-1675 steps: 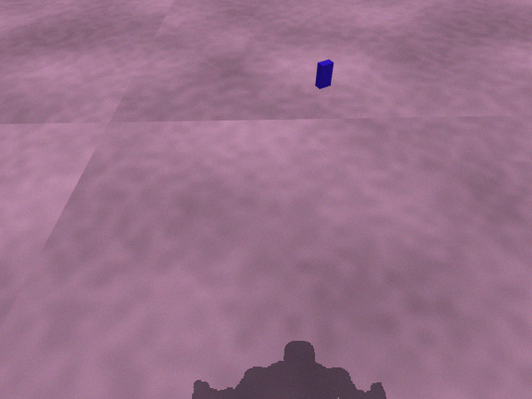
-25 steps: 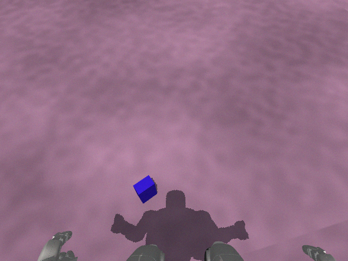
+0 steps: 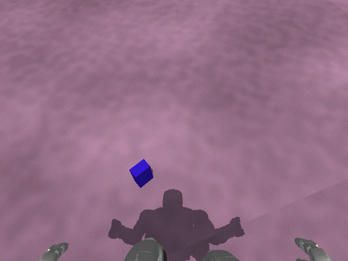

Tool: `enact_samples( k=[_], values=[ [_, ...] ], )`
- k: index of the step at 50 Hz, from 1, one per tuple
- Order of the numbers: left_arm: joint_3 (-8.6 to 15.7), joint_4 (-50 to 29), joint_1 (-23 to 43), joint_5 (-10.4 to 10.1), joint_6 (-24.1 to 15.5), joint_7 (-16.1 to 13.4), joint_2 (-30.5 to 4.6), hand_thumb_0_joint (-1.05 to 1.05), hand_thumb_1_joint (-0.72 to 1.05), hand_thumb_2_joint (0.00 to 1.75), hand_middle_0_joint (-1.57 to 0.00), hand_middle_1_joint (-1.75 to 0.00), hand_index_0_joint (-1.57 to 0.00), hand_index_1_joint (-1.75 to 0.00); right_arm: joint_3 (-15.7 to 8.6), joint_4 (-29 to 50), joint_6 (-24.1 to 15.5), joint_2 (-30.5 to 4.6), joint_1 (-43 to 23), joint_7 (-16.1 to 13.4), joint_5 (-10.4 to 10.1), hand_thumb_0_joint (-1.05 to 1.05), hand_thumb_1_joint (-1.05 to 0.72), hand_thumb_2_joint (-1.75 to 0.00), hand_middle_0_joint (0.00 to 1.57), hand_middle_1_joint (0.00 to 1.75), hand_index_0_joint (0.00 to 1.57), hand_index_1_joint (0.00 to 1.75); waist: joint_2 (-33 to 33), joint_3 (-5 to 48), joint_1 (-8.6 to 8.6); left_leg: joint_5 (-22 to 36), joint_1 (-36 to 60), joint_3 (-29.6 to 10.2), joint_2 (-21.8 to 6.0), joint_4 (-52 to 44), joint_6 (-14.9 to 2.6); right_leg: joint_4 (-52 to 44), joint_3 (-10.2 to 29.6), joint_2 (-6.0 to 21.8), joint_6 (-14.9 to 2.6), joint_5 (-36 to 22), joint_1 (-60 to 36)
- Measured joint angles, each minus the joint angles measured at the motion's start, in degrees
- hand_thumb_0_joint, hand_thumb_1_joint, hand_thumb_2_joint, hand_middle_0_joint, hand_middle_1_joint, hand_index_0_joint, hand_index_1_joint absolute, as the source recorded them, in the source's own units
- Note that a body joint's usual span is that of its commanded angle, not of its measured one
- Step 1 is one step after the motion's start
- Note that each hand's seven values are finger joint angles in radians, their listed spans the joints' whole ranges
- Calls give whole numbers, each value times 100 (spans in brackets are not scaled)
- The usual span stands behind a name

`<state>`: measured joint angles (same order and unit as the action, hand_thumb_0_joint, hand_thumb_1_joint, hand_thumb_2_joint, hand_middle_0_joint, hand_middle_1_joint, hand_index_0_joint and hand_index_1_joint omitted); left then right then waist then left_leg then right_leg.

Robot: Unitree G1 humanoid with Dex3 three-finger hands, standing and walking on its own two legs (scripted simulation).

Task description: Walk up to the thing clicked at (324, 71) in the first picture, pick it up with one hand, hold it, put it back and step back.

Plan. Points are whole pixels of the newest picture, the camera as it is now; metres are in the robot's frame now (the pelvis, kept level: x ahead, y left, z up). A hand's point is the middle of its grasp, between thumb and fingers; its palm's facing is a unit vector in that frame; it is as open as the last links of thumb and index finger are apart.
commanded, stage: step back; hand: left
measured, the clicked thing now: (142, 174) +0.56 +0.21 -0.66
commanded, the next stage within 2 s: none
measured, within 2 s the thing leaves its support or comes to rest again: neither
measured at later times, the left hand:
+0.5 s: hand out of the picture -0.03 +0.27 -0.14, palm faces +0.04 -0.93 -0.37, open 7.4 cm
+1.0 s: hand out of the picture -0.19 +0.24 -0.14, palm faces +0.04 -0.91 -0.41, open 7.4 cm
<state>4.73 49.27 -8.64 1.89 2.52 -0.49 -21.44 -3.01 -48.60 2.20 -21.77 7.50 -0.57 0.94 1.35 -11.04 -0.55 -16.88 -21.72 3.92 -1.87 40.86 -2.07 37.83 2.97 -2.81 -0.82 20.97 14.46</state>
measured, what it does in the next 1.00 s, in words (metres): walks backwards: left foot, then right foot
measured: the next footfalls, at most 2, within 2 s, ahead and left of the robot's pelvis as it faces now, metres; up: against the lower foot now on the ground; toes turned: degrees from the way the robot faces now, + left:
left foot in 0.32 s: -0.06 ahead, +0.11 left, +0.00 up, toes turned +1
right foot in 0.70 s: -0.20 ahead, -0.17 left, +0.00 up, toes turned +2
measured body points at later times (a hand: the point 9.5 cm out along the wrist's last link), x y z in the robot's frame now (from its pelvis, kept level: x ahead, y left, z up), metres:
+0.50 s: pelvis -0.13 +0.00 +0.01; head -0.08 +0.02 +0.46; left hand -0.03 +0.32 -0.11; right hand -0.03 -0.31 -0.09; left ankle -0.10 +0.11 -0.72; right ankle -0.14 -0.15 -0.63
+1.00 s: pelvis -0.30 -0.04 +0.00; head -0.24 -0.03 +0.44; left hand -0.19 +0.28 -0.11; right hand -0.21 -0.36 -0.12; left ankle -0.31 +0.07 -0.72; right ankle -0.24 -0.18 -0.72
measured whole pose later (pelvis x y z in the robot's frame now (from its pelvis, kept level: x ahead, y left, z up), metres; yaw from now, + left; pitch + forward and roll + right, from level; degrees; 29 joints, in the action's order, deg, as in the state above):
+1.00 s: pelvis -0.30 -0.04 +0.00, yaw +4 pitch -2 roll +1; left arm 3.8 44.5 -7.3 2.0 3.5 -0.9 -22.2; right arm -2.9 -49.8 2.0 -22.6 12.8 -0.8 1.2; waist -1.4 -9.5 -0.2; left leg -20.3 -16.2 -1.3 3.3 38.2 -0.7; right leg 42.5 0.3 3.9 1.3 17.5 23.1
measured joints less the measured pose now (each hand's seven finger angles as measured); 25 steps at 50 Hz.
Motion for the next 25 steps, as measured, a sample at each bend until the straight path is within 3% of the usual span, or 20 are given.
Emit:
enact_samples(
  k=[1,2,4,6,8,13,15,17,18,20,22,25],
  values=[
    [-9,1,-13,21,-15,12,53,1,90,90,-21,-30,-20,-29,-6,-28,28,-36,-42,5,-29,1,-90,-90,21,30,21,30,137,0,-32,1,-59,-143,-42,74,25,-29,-82,-82,-16,-53,-2],
    [-32,-28,-53,28,-26,36,64,1,90,90,-21,-30,-20,-29,-9,-63,59,-32,-66,1,-53,1,-90,-90,20,30,21,30,148,45,-23,-392,-158,-332,73,318,57,14,-93,-80,-44,-68,62],
    [-58,-99,-109,22,-42,54,67,1,90,90,-21,-30,-20,-29,-2,-104,105,-8,-79,-8,-80,1,-90,-90,20,30,21,30,14,105,69,-1085,-365,-678,465,1291,138,32,4,37,-86,-140,153],
    [-78,-165,-112,-1,-30,26,118,1,90,90,-21,-30,-20,-30,12,-100,86,-46,-23,-14,-116,1,-90,-90,20,30,21,30,-29,164,118,-1211,-461,-941,741,2041,181,-115,40,128,-78,-304,196],
    [-87,-260,-77,9,-13,1,154,1,90,90,-21,-30,-20,-30,34,-88,42,-95,54,-30,-132,1,-90,-90,20,30,21,30,-51,210,142,-1211,-415,-1044,845,2314,243,-237,37,196,-64,-461,281],
    [-112,-577,79,38,-8,-34,145,1,90,90,-21,-30,-20,-30,57,-89,12,-160,216,-50,-94,1,-91,-90,20,30,21,30,-109,177,118,-1225,201,-826,592,1066,307,-247,-113,311,5,-702,571],
    [-133,-672,141,11,18,-21,89,1,90,90,-21,-30,-20,-30,40,-90,-21,-153,261,-27,-48,1,-91,-90,20,30,21,30,-162,138,78,-757,583,-639,452,26,249,-63,-189,362,59,-707,740],
    [-132,-680,229,-23,75,-4,-9,1,90,90,-21,-30,-20,-30,-1,-132,-65,-66,254,-11,29,1,-91,-90,20,30,21,30,-371,36,76,-282,740,-506,534,-436,131,200,-140,491,100,-679,905],
    [-115,-634,241,-41,109,-10,-31,1,90,90,-21,-30,-20,-30,12,-138,-60,-23,248,24,58,1,-91,-90,20,30,21,30,-439,12,104,-272,695,-450,545,-379,85,388,-10,425,75,-299,991],
    [-82,-490,225,-30,178,-30,-35,1,90,90,-21,-30,-20,-30,46,-118,-79,20,262,80,94,1,-91,-90,20,30,21,30,-356,33,12,-212,585,-529,412,-333,34,1329,264,19,50,600,1213],
    [-41,-399,168,-73,207,-37,-84,1,90,90,-21,-30,-20,-29,81,-112,-99,91,285,61,110,1,-90,-90,20,30,21,30,-349,93,-16,-32,545,-565,301,-496,47,2337,491,-299,11,803,1390],
    [28,-364,20,-85,167,-19,-143,1,90,90,-21,-30,-20,-29,89,-55,-99,125,284,31,111,1,-90,-90,21,30,21,30,-348,165,40,200,439,-538,165,-667,63,3081,594,-422,82,767,1364]
  ],
)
